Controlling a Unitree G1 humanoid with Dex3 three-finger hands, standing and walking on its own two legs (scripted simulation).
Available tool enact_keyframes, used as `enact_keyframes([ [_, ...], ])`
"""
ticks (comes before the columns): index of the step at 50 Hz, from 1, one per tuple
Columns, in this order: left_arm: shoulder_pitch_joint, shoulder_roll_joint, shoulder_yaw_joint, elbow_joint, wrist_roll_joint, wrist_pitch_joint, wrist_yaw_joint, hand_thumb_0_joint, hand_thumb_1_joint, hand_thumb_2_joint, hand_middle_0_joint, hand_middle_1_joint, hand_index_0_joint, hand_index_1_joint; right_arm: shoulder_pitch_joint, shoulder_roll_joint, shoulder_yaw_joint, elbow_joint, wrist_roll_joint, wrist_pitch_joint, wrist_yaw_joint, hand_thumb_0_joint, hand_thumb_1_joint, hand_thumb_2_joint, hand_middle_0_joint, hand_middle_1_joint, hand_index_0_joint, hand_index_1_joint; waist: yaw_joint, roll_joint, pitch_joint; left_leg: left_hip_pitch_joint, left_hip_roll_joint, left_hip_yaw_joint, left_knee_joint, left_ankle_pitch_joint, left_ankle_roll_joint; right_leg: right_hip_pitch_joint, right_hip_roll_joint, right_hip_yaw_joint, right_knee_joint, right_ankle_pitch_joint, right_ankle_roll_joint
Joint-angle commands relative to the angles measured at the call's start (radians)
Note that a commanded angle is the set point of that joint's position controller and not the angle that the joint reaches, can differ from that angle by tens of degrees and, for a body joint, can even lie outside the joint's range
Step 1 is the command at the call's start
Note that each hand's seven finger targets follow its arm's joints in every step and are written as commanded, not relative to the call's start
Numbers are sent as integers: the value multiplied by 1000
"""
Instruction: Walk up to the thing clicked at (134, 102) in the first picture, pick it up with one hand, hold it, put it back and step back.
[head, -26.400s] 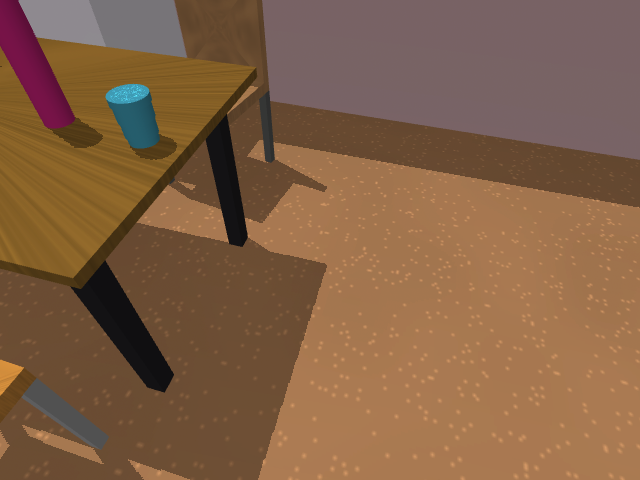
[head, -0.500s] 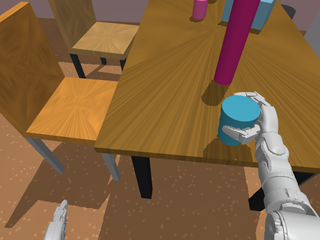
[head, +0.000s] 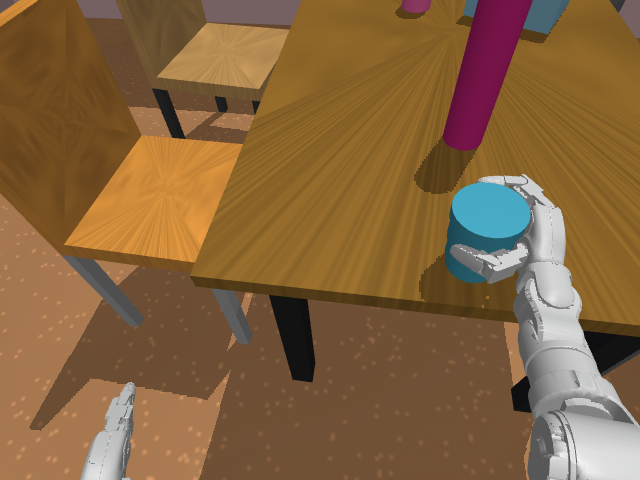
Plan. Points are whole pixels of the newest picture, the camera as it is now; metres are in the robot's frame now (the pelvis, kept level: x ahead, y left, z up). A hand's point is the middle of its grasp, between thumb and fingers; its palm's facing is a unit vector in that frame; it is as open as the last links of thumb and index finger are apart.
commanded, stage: lower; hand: right
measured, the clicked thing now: (479, 237) +0.44 -0.17 +0.05
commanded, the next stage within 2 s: loosen in 0.06 s
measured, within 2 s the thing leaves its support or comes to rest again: rests again in 0.04 s
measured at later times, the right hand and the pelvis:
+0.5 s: hand (494, 229) +0.44 -0.19 +0.06, palm faces +0.14 +0.99 +0.01, open 11.7 cm; pelvis -0.01 +0.00 -0.02, yaw +0 degrees
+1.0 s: hand (498, 227) +0.45 -0.19 +0.06, palm faces +0.15 +0.99 +0.01, open 17.3 cm; pelvis +0.00 +0.01 -0.01, yaw -1 degrees
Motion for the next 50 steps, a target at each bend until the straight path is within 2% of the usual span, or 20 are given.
enact_keyframes([
  [1,-7,125,69,-159,-11,-44,-2,0,-550,63,-45,-44,-40,-50,-354,-62,32,-102,25,-82,8,0,-53,-1295,1230,1415,1280,1415,19,-41,-319,-26,-40,40,-79,285,29,297,39,25,-46,214,-30],
  [2,-86,190,112,-229,-3,-51,8,0,-550,58,-46,-39,-39,-46,-514,-213,-39,-277,12,-112,-4,0,-86,-1280,1226,1398,1272,1399,9,-73,-469,8,-41,40,-67,303,31,349,34,30,-37,241,-26],
  [3,-93,223,131,-265,1,-52,13,0,-561,64,-46,-36,-36,-47,-606,-306,-58,-373,-8,-126,-11,0,-88,-1271,1217,1387,1263,1387,6,-139,-553,16,-40,39,-61,308,34,414,30,30,-29,264,-23],
  [4,6,176,90,-195,3,-40,7,0,-550,60,-45,-42,-39,-48,-532,-259,-41,-235,-14,-107,-12,0,-81,-1292,1232,1411,1280,1411,13,-120,-423,-28,-43,45,-65,267,37,358,31,29,-34,222,-22],
  [5,72,118,56,-117,2,-30,-5,0,-550,59,-46,-44,-40,-49,-405,-128,5,-100,-6,-88,-2,0,-114,-1301,1246,1418,1292,1418,16,-81,-284,-72,-43,49,-61,239,38,277,34,29,-37,183,-23],
  [6,44,89,42,-131,-5,-31,-13,0,-548,58,-46,-42,-40,-49,-358,-63,29,-67,9,-83,9,0,-89,-1314,1247,1432,1297,1432,15,-53,-254,-70,-40,43,-65,218,37,223,40,27,-41,138,-27],
  [7,-33,126,67,-216,-7,-41,-7,0,-548,54,-46,-41,-40,-46,-409,-107,3,-121,7,-95,8,0,-77,-1298,1234,1416,1283,1417,18,-37,-369,-47,-41,41,-55,240,33,269,36,31,-30,162,-29],
  [8,-98,211,119,-313,-4,-45,6,0,-550,54,-47,-39,-41,-45,-537,-268,-58,-273,-8,-116,-3,0,-74,-1296,1227,1412,1277,1412,16,-72,-472,-17,-40,43,-56,236,34,323,30,34,-31,163,-25],
  [9,-27,212,115,-285,3,-36,7,0,-554,56,-56,-43,-50,-48,-554,-276,-43,-249,-23,-110,-5,0,-6,-1235,1215,1368,1266,1369,20,-97,-479,-21,-39,38,-53,236,36,337,34,28,-25,159,-24],
  [11,76,138,70,-190,-2,-20,-8,0,-493,21,-53,-56,-65,-41,-412,-130,5,-99,-8,-85,12,0,15,-1075,1178,1208,1209,1209,20,-59,-285,-97,-45,52,-52,168,41,240,35,33,-44,92,-21],
  [14,20,197,119,-284,-3,-24,0,0,-498,21,-53,-53,-65,-39,-487,-221,-29,-191,-17,-93,1,0,125,-835,1103,1023,1124,1023,28,-65,-427,-70,-45,51,-37,206,39,312,31,36,-27,140,-22],
  [17,55,149,84,-259,-3,-16,-12,0,-507,30,-53,-55,-64,-43,-463,-177,-12,-159,-14,-82,8,0,248,-615,1069,886,1084,887,18,-83,-365,-92,-40,50,-29,219,39,278,33,33,-11,160,-21],
  [19,26,143,72,-274,-3,-15,-13,0,-560,67,-49,-45,-41,-53,-486,-198,-30,-154,-17,-79,0,0,251,-694,1029,925,1053,926,12,-71,-362,-89,-40,48,-24,198,41,235,34,34,-9,129,-24],
  [20,34,172,101,-278,-2,-12,-11,0,-532,52,-49,-47,-50,-46,-480,-201,-30,-143,-22,-77,-1,0,331,-614,960,845,981,846,21,-75,-356,-106,-41,47,-24,167,43,230,34,34,-14,90,-23],
  [23,30,163,87,-295,-1,-12,-9,0,-530,49,-48,-48,-51,-45,-498,-195,-19,-153,-21,-82,5,0,391,-413,803,637,812,638,17,-77,-357,-120,-45,53,-25,114,45,236,29,42,-24,36,-17],
  [31,57,173,88,-327,-7,-10,-3,0,-551,62,-48,-46,-44,-52,-485,-202,-17,-155,-4,-67,16,0,591,-85,435,260,435,261,28,-68,-386,-93,-38,35,-26,140,38,223,36,33,5,57,-21],
  [38,54,161,73,-324,-9,-6,-3,0,-569,71,-48,-45,-37,-58,-472,-205,-14,-203,2,-63,24,0,611,0,114,30,109,30,9,-86,-395,-88,-40,44,-13,181,40,240,38,33,8,105,-20],
  [42,99,156,72,-287,-7,-2,-7,0,-530,42,-56,-51,-54,-52,-435,-178,-8,-171,6,-51,34,0,573,-47,59,61,60,60,17,-78,-390,-93,-41,50,-3,263,33,261,36,32,29,199,-25],
  [47,71,227,139,-312,-13,11,-3,0,-531,40,-53,-50,-52,-50,-488,-318,-88,-302,7,-52,25,0,484,-31,70,42,60,42,-1,-99,-490,-10,-35,42,-11,320,28,308,42,28,31,244,-30],
  [50,49,177,85,-302,-22,22,-7,0,-532,39,-51,-49,-50,-49,-524,-368,-112,-397,16,-37,25,0,472,-25,75,38,62,38,-36,-144,-506,41,-30,36,-32,344,27,331,49,22,14,268,-28],
])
